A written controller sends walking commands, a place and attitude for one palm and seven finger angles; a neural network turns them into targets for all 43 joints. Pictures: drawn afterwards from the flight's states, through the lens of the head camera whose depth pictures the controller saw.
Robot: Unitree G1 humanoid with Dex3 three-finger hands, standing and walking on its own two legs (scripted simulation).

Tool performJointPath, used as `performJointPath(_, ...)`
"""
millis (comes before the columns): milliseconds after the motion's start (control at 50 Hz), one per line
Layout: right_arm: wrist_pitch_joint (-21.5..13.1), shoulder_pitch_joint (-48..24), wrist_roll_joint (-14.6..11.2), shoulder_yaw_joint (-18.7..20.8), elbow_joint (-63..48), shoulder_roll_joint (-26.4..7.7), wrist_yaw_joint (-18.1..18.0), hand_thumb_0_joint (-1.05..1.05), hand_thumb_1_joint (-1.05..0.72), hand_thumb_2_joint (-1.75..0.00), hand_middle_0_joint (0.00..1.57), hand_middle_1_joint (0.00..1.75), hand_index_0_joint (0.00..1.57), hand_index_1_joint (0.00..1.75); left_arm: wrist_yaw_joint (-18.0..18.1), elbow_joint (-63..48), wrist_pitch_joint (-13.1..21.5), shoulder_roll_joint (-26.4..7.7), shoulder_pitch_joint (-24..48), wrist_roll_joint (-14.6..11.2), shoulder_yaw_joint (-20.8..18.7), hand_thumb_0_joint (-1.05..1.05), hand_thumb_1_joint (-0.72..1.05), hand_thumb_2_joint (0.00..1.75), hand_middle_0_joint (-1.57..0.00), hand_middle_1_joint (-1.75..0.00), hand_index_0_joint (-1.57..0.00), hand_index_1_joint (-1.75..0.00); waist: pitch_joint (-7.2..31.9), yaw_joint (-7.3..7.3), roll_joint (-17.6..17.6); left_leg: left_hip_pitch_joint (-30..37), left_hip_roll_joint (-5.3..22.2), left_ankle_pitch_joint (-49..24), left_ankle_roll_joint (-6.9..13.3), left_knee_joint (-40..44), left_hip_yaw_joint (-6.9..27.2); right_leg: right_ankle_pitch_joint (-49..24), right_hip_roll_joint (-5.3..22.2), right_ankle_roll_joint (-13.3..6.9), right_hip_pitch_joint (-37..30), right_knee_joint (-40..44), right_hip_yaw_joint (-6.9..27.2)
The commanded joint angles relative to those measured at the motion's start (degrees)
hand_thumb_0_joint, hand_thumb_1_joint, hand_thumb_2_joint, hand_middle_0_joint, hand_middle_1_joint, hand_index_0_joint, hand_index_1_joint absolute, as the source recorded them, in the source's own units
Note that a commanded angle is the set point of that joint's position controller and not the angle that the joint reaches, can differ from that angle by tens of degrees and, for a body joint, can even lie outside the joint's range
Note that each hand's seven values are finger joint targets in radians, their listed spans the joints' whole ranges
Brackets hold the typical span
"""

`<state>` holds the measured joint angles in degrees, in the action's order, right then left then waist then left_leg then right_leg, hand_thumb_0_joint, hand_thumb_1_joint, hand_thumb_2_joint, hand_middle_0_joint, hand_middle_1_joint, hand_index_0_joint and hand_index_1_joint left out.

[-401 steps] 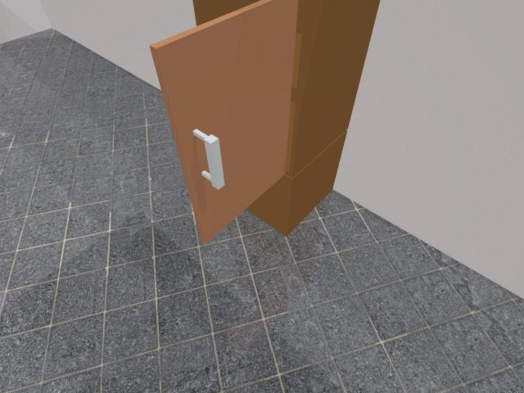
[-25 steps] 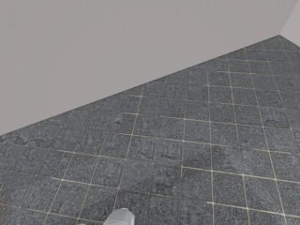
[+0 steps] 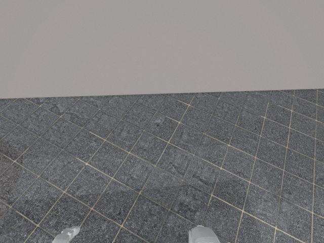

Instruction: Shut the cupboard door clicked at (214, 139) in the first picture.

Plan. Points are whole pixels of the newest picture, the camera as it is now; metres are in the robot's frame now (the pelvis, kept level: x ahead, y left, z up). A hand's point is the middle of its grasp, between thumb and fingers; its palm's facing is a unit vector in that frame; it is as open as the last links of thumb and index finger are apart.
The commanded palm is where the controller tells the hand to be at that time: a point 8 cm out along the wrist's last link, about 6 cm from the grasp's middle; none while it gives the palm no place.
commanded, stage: walk to a spot facing it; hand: left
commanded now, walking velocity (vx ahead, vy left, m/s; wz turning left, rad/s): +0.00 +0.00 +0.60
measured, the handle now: out of the picture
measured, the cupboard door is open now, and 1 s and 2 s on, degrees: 91 91 91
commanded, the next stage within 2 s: none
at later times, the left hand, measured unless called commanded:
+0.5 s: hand out of the picture +0.07 +0.12 -0.15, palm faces +0.27 -0.92 -0.27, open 7.4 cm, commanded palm none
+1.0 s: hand out of the picture -0.10 +0.15 -0.19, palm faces +0.65 -0.73 -0.21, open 7.4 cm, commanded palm none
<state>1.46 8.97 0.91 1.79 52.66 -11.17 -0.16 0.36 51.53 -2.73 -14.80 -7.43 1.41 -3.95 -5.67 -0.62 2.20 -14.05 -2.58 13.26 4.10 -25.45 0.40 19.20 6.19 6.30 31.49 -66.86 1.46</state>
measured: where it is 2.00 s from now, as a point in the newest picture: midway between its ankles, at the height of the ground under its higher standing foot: (113, 200)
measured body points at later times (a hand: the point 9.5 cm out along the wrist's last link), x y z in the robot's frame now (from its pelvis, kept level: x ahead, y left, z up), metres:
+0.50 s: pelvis +0.02 -0.09 +0.00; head +0.08 -0.11 +0.44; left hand +0.05 +0.17 -0.12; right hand +0.12 -0.33 -0.17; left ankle -0.06 +0.06 -0.64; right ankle +0.00 -0.17 -0.74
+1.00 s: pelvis +0.06 +0.02 -0.02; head +0.09 +0.06 +0.43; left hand -0.14 +0.19 -0.17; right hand +0.34 -0.07 -0.13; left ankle +0.01 +0.07 -0.74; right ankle +0.07 -0.15 -0.65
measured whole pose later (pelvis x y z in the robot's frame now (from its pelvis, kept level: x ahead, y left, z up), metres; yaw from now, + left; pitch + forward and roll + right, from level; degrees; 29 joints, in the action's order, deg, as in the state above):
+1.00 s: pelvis +0.06 +0.02 -0.02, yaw +38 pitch +0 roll +1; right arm -2.0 3.1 1.4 1.6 50.1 -12.7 0.8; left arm -1.2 60.4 -1.1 -14.0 -20.3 1.5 -3.7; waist -5.6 -3.3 2.8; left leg -16.3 -1.6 19.8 4.4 -35.4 -7.1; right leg 25.0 10.4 3.7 23.2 -70.9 -5.1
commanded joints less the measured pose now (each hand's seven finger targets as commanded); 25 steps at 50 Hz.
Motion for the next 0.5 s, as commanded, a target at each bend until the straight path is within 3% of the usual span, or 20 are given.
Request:
performJointPath(0, -1.0, 4.9, 0.0, 3.9, -1.9, -12.6, -0.8, 0.0, -0.9, -0.9, 0.2, 0.3, 0.2, 0.3, 0.7, -4.6, 0.9, -4.3, 1.2, -0.4, -0.9, 0.0, 0.9, 0.9, -0.2, -0.3, -0.2, -0.3, 8.4, 1.69, -9.7, 9.9, 14.4, -30.8, 4.8, 5.0, 15.5, 0.5, -0.9, 0.3, 2.6, 2.2, 0.3)
performJointPath(120, -0.5, 7.1, 0.6, 4.6, -1.1, -12.7, -0.8, 0.0, -0.9, -0.9, 0.2, 0.3, 0.2, 0.3, 0.9, -6.8, 1.3, -3.0, 6.6, -1.0, -0.3, 0.0, 0.9, 0.9, -0.2, -0.3, -0.2, -0.3, 8.6, 3.18, -10.6, 7.9, 14.3, -28.8, 6.0, 3.2, 21.0, 5.3, -3.5, -0.8, -2.7, 15.1, 0.0)
performJointPath(180, 0.1, 4.9, 0.7, 5.1, -1.8, -12.9, -0.9, 0.0, -0.9, -0.9, 0.2, 0.3, 0.2, 0.3, 1.2, -6.6, 1.6, -2.8, 3.8, -1.4, -0.2, 0.0, 0.9, 0.9, -0.2, -0.3, -0.2, -0.3, 9.6, 1.95, -11.9, 2.9, 13.2, -28.4, 5.2, 1.5, 23.4, 5.4, -5.9, -2.1, -12.3, 25.6, -0.5)
performJointPath(220, 0.2, 3.5, 0.2, 5.2, -2.0, -12.3, -0.8, 0.0, -0.9, -0.9, 0.2, 0.3, 0.2, 0.3, 1.3, -5.5, 2.1, -3.2, -0.4, -1.6, -0.5, 0.0, 0.9, 0.9, -0.2, -0.3, -0.2, -0.3, 11.6, 0.01, -10.8, -0.5, 10.4, -24.7, 2.8, -1.5, 22.9, -3.0, -6.6, -2.7, -21.4, 37.4, -1.1)
performJointPath(240, 0.1, 3.4, -0.3, 5.1, -2.3, -11.0, -0.6, 0.0, -0.9, -0.9, 0.2, 0.3, 0.2, 0.3, 1.5, -4.9, 2.7, -4.8, -3.2, -1.5, -1.0, 0.0, 0.9, 0.9, -0.2, -0.3, -0.2, -0.3, 12.8, -1.32, -7.1, -6.3, 8.0, -16.2, 0.2, -4.3, 21.0, -10.0, -3.6, -3.1, -30.7, 45.8, 0.8)
performJointPath(260, 0.0, 4.8, -1.0, 4.8, -2.6, -7.5, -0.2, 0.0, -0.9, -0.9, 0.2, 0.3, 0.2, 0.3, 2.0, -4.7, 3.3, -9.7, -4.5, -0.7, -1.8, 0.0, 0.9, 0.9, -0.2, -0.3, -0.2, -0.3, 14.8, -1.8, 7.3, -18.1, 2.3, 4.9, -4.1, -13.2, 13.4, -15.7, 9.8, -6.6, -42.5, 49.7, 12.2)
performJointPath(280, 0.2, 4.0, -0.7, 4.9, -3.6, -8.0, -0.3, 0.0, -0.9, -0.9, 0.2, 0.3, 0.2, 0.3, 2.3, -4.8, 3.2, -11.9, -4.8, -0.2, -1.8, 0.0, 0.9, 0.9, -0.2, -0.3, -0.2, -0.3, 13.2, -2.11, 13.7, -21.7, -2.8, 24.0, -7.3, -27.9, 3.6, -27.2, 22.8, -13.8, -37.6, 48.5, 21.0)
performJointPath(300, 0.7, 4.3, 0.0, 5.0, -3.0, -9.5, 0.0, 0.0, -0.9, -0.9, 0.2, 0.3, 0.2, 0.3, 2.3, -5.0, 3.0, -10.4, -3.6, -0.4, -1.0, 0.0, 0.9, 0.9, -0.2, -0.3, -0.2, -0.3, 10.6, -0.82, 7.8, -18.9, 0.2, 21.7, -7.1, -38.7, 4.8, -29.7, 21.7, -16.1, -29.0, 47.7, 15.7)
performJointPath(320, 1.6, 5.7, 0.4, 5.1, -0.7, -8.8, 0.3, 0.0, -0.9, -0.9, 0.2, 0.3, 0.2, 0.3, 2.3, -5.3, 3.6, -6.0, 0.5, -0.8, -0.2, 0.0, 0.9, 0.9, -0.2, -0.3, -0.2, -0.3, 7.4, 2.17, 8.7, -20.4, 1.9, 17.0, -7.7, -43.6, 5.6, -33.0, 16.2, -13.7, -27.5, 47.9, 9.9)
performJointPath(340, 2.2, 6.1, 0.2, 5.0, 0.2, -8.3, 0.5, 0.0, -0.9, -0.9, 0.2, 0.3, 0.2, 0.3, 2.1, -5.6, 3.5, -5.1, 1.6, -1.1, 0.2, 0.0, 0.9, 0.9, -0.2, -0.3, -0.2, -0.3, 6.9, 3.04, 8.7, -20.6, 2.6, 13.5, -8.5, -46.2, 4.0, -37.1, 12.8, -12.1, -27.4, 46.6, 5.3)
performJointPath(360, 2.5, 6.1, 0.0, 4.8, 0.1, -8.2, 0.8, 0.0, -0.9, -0.9, 0.2, 0.3, 0.2, 0.3, 2.1, -6.0, 3.3, -4.3, 1.9, -1.3, 0.4, 0.0, 0.9, 0.9, -0.2, -0.3, -0.2, -0.3, 6.3, 3.34, 8.2, -20.5, 3.3, 10.6, -8.7, -47.1, 3.0, -39.1, 11.1, -10.8, -26.8, 45.9, 0.9)
performJointPath(400, 2.7, 4.2, -0.1, 4.4, -0.1, -7.9, 1.3, 0.0, -0.9, -0.9, 0.2, 0.3, 0.2, 0.3, 1.9, -5.4, 3.7, -4.0, -0.6, -1.2, 0.4, 0.0, 0.9, 0.9, -0.2, -0.3, -0.2, -0.3, 5.7, 2.77, 9.6, -20.7, 3.4, 7.6, -9.2, -46.4, 1.5, -41.7, 9.5, -9.5, -27.6, 45.9, -3.1)
performJointPath(480, 3.0, 0.0, 0.0, 3.9, -0.8, -7.3, 1.4, 0.0, -0.9, -0.9, 0.2, 0.3, 0.2, 0.3, 2.1, -4.0, 3.9, -4.9, -6.2, -0.9, -0.2, 0.0, 0.9, 0.9, -0.2, -0.3, -0.2, -0.3, 6.2, 0.77, 6.8, -21.6, 4.0, 8.1, -9.5, -41.1, 0.0, -43.6, 11.4, -10.1, -32.7, 44.9, -4.7)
